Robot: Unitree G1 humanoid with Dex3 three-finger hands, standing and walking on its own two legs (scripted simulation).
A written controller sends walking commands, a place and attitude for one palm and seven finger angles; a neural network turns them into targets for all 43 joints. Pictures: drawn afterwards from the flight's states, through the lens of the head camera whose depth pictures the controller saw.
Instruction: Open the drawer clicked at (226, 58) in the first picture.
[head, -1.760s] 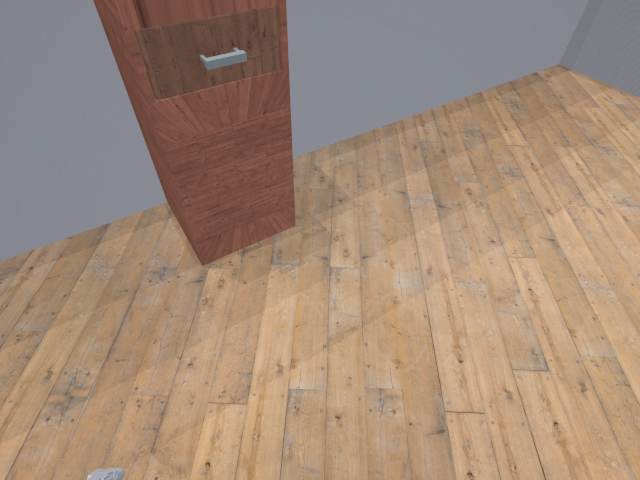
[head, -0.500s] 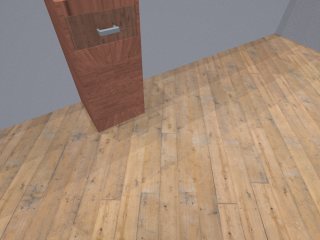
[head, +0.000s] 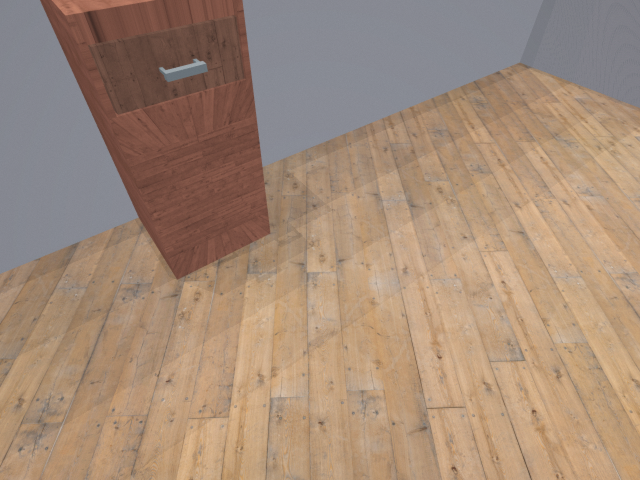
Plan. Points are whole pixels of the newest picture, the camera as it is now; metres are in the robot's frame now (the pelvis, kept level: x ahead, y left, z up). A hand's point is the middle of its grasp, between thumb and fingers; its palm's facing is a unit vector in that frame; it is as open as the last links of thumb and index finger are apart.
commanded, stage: walk to a spot facing it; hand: left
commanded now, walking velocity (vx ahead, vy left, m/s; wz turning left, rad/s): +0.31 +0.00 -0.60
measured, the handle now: (182, 68) +1.07 +0.46 +0.03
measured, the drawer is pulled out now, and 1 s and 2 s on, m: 0.00 0.00 0.00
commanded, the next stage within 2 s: turn to face it in 1.68 s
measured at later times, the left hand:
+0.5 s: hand out of the picture +0.12 +0.18 -0.17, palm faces -0.12 -0.98 -0.19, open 7.4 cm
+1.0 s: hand (332, 253) +0.60 +0.02 -0.15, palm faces -0.57 -0.78 -0.25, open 7.4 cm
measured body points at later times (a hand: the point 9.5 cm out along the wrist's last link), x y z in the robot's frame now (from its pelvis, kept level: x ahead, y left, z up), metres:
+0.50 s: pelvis +0.16 +0.00 +0.00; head +0.19 +0.00 +0.45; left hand +0.13 +0.23 -0.15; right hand +0.25 -0.25 -0.13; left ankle +0.30 +0.11 -0.71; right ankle +0.01 -0.10 -0.74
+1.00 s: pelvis +0.36 -0.06 -0.02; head +0.38 -0.09 +0.43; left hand +0.62 +0.06 -0.13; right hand +0.15 -0.22 -0.16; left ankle +0.31 +0.11 -0.73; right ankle +0.38 -0.19 -0.74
